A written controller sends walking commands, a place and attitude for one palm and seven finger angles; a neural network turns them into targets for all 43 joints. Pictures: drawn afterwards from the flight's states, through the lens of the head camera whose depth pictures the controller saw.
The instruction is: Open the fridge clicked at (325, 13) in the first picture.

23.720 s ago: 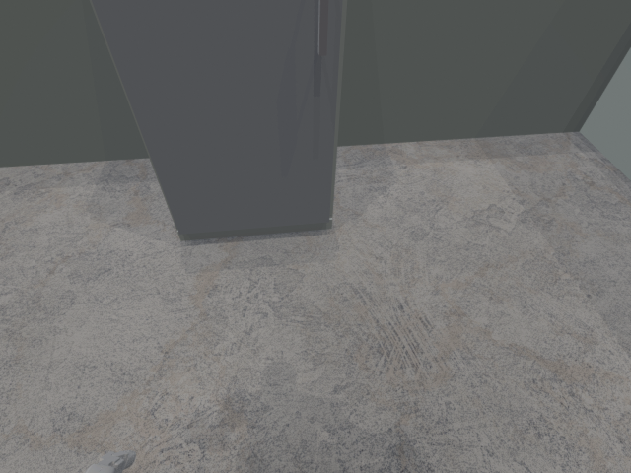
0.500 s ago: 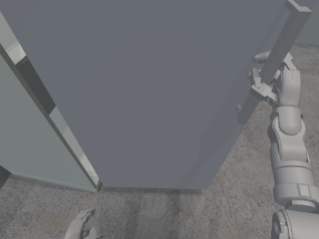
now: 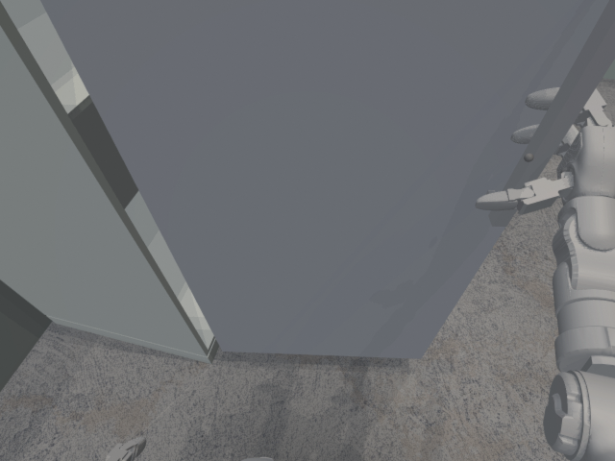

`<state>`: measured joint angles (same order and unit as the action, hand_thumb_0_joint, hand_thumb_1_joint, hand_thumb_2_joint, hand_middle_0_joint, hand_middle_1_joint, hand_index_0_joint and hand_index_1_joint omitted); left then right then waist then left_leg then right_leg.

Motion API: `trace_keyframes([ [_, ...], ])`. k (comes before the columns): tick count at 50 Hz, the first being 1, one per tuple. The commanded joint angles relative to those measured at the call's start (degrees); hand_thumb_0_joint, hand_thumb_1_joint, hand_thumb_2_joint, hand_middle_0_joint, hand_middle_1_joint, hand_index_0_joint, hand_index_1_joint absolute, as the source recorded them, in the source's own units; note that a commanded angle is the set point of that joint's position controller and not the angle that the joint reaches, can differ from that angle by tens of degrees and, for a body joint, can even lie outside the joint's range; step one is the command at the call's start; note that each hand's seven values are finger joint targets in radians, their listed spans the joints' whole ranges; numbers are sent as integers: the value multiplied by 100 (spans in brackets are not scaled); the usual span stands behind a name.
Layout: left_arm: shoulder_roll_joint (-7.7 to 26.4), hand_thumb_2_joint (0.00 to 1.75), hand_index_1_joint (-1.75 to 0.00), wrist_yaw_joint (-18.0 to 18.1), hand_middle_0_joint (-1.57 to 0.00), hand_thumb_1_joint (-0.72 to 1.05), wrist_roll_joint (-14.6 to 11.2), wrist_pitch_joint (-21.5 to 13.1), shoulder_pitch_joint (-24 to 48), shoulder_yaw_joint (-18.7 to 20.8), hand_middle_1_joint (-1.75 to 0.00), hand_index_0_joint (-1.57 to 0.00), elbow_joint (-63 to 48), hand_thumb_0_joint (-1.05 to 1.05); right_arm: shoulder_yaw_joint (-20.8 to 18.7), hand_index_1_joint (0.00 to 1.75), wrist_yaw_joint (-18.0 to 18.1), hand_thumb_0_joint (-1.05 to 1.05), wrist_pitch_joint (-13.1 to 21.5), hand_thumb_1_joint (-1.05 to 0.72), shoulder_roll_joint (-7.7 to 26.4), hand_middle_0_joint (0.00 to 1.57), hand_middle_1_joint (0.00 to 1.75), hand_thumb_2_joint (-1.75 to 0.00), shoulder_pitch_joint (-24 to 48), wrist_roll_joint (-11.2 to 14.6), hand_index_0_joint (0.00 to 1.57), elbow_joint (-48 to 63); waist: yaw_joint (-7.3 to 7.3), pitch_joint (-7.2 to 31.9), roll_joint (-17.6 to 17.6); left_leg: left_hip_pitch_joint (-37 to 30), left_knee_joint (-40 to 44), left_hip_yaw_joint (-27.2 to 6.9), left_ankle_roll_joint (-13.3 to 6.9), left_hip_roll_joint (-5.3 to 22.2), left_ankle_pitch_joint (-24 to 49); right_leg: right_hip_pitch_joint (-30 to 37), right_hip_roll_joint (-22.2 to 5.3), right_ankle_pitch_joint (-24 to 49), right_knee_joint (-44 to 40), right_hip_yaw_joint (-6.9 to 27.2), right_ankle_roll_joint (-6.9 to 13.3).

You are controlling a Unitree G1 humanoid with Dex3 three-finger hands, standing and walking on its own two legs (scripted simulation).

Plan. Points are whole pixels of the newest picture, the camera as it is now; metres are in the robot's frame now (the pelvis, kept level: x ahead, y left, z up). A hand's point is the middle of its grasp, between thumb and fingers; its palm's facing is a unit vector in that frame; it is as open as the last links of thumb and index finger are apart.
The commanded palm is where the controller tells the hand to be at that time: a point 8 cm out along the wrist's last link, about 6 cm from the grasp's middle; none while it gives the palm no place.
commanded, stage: loosen the grip on the handle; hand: right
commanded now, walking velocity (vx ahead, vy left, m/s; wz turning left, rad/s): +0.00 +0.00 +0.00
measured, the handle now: (541, 127) +0.48 -0.22 +0.20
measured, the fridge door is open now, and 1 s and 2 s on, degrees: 78 77 77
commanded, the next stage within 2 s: slip the hand off the handle in 0.12 s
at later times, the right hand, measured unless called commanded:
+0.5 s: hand (570, 159) +0.45 -0.25 +0.18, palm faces +0.20 +0.97 -0.16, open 14.7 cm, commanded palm +0.42 -0.30 +0.19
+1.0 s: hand (614, 176) +0.43 -0.29 +0.18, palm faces +0.17 +0.98 -0.14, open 14.7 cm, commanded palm +0.38 -0.34 +0.19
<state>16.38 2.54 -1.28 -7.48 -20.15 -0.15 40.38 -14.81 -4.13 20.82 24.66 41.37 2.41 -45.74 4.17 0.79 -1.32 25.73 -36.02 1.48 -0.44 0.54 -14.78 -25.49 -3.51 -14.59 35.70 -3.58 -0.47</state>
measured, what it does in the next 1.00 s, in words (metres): stands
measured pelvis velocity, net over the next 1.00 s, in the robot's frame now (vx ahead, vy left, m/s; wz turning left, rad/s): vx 0.04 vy -0.03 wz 0.00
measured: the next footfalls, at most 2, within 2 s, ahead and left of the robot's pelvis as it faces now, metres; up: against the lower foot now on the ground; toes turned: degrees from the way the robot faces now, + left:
none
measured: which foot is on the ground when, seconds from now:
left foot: down 0.00-1.00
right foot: down 0.00-1.00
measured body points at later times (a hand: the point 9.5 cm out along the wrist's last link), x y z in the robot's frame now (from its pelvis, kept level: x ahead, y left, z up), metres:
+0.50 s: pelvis +0.04 -0.01 +0.00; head +0.07 -0.02 +0.45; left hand +0.16 +0.24 -0.10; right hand +0.44 -0.30 +0.19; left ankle +0.04 +0.11 -0.72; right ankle +0.04 -0.13 -0.72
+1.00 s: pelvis +0.04 -0.03 +0.00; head +0.07 -0.03 +0.45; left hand +0.12 +0.24 -0.11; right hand +0.42 -0.34 +0.19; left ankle +0.04 +0.11 -0.72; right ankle +0.04 -0.13 -0.72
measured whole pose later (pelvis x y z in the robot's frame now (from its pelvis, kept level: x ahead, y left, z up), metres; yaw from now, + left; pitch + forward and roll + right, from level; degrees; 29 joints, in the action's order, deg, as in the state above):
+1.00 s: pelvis +0.04 -0.03 +0.00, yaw +0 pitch +7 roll +1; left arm 14.9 3.2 -1.5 -2.9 -20.8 -1.0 36.7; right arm -24.0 -15.2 17.0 28.0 27.7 9.5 -33.3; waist 2.1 4.5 0.3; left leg 24.8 -35.8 0.9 1.5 1.2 -17.8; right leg -26.0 -2.9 -19.6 38.8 -4.0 0.7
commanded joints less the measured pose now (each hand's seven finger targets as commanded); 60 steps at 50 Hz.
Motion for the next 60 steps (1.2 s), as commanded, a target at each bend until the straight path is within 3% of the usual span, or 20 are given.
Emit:
trace_keyframes([
  [1,748,90,-30,66,-20,90,-31,-235,308,315,-30,-20,-776,0,-514,117,128,0,255,55,1453,26,117,-20,2241,201,26,1606,-249,1826,103,-892,876,-303,-18,-40,-31,640,329,-23,-511,45,263],
  [3,726,90,-30,63,-20,90,-29,-208,278,312,-30,-20,-766,0,-435,115,125,0,156,55,1327,25,115,-20,2181,219,25,1862,-231,1847,291,-890,798,-219,-26,-57,408,764,329,287,-499,49,246],
  [6,698,90,-30,64,-20,90,-2,-165,231,336,-30,-20,-796,0,-687,115,166,0,30,55,1385,25,115,-20,1641,277,25,2155,-362,2120,89,-1225,662,-174,-2,-65,1165,841,334,849,-459,30,247],
  [10,658,90,-30,60,-20,90,-1,-114,287,329,-30,-20,-817,0,-641,115,185,0,-46,55,1297,25,115,-20,1576,238,25,2662,-316,2160,272,-1192,591,-123,5,-91,1575,1039,341,1197,-411,21,251],
  [11,655,90,-30,76,-20,90,17,-81,192,309,-30,-20,-719,0,-486,115,206,0,-96,55,1166,25,115,-20,1669,158,25,2197,-154,1863,69,-937,579,-69,20,-98,1500,954,320,1136,-375,56,237],
  [12,656,90,-30,63,-20,90,16,-74,173,316,-30,-20,-723,0,-441,115,194,0,-84,55,1097,25,115,-20,1735,168,25,2242,-149,1853,33,-880,593,-72,40,-96,1482,934,322,1097,-355,65,237],
  [14,685,90,-30,93,-20,90,34,-32,206,317,-30,-20,-760,0,-750,115,175,0,-31,55,1448,25,115,-20,1637,144,25,2294,-238,1931,105,-961,551,-79,13,-100,1532,968,326,1184,-323,67,255],
  [17,622,90,-30,98,-20,90,10,5,238,297,-30,-20,-783,0,-636,115,31,0,-3,55,1321,25,115,-20,1836,190,25,2314,-224,2148,235,-975,495,-84,7,-99,1608,1076,332,1266,-293,96,224],
  [19,641,90,-30,122,-20,90,14,43,203,288,-30,-20,-774,0,-797,115,-60,0,6,55,1512,25,115,-20,1701,211,25,2185,-249,2092,230,-984,459,-51,-19,-112,1736,1069,312,1442,-257,124,227],
  [21,609,90,-30,109,-20,90,-8,58,244,278,-30,-20,-809,0,-527,115,-181,0,16,55,1254,25,115,-20,1861,239,25,2255,-188,2101,435,-829,438,-44,-15,-117,1714,1186,312,1473,-225,135,202],
  [32,695,90,-30,139,-20,90,-39,124,129,280,-30,-20,-854,0,-595,115,-643,0,-23,55,1416,25,115,-20,1868,432,25,2062,-171,2015,571,-465,375,47,-61,-169,1420,1260,274,1531,-147,324,150],
  [38,746,90,-30,164,-20,90,-24,171,59,263,-30,-20,-843,0,-976,115,-758,0,56,55,1887,25,115,-20,1884,463,25,1829,-201,2000,654,-397,328,39,-68,-187,1245,1098,268,1380,-115,352,142],
  [40,780,90,-30,182,-20,90,-5,181,-10,275,-30,-20,-833,0,-1155,115,-790,0,133,55,2150,25,115,-20,1993,442,25,1895,-202,2234,656,-414,280,42,-70,-205,1292,1168,259,1510,-68,382,146],
  [42,742,90,-30,138,-20,90,-15,168,20,284,-30,-20,-949,0,-979,115,-896,0,139,55,1794,25,115,-20,1475,541,25,2082,-307,2355,798,-457,245,69,-93,-222,1360,1327,252,1704,-68,388,115],
  [45,766,90,-30,113,-20,90,-27,193,58,295,-30,-20,-1070,0,-1251,115,-1005,0,76,55,1909,25,115,-20,721,730,25,2422,-449,2406,659,-651,203,80,-81,-238,1628,1301,223,2047,-48,376,117],
  [47,773,90,-30,109,-20,90,-54,216,121,284,-30,-20,-1132,0,-1332,115,-1059,0,-69,55,1901,25,115,-20,449,831,25,2450,-453,2067,395,-671,248,94,-63,-243,1475,1021,228,1655,-132,342,137],
  [49,775,90,-30,149,-20,90,-70,215,218,268,-30,-20,-1195,0,-1482,115,-1069,0,-153,55,2005,25,115,-20,321,920,25,2617,-490,1798,439,-728,306,81,-74,-228,1295,800,263,1297,-181,285,166],
  [51,751,90,-30,157,-20,90,-59,190,286,266,-30,-20,-1248,0,-1673,115,-1060,0,-166,55,2161,25,115,-20,229,923,25,2984,-539,1994,529,-826,271,48,-74,-224,1303,869,279,1269,-195,287,170],
  [56,660,90,-30,201,-20,90,-71,84,506,222,-30,-20,-1309,0,-1301,115,-1134,0,-154,55,1698,25,115,-20,-75,1026,25,3700,-449,1834,873,-590,287,75,-69,-255,1145,1113,283,1224,-154,310,149],
  [60,701,90,-30,295,-20,90,-101,8,631,188,-30,-20,-1272,0,-1420,115,-1220,0,-300,55,1801,25,115,-20,-348,1136,25,3652,-448,1595,612,-554,375,75,-60,-226,821,936,299,788,-212,354,163],
])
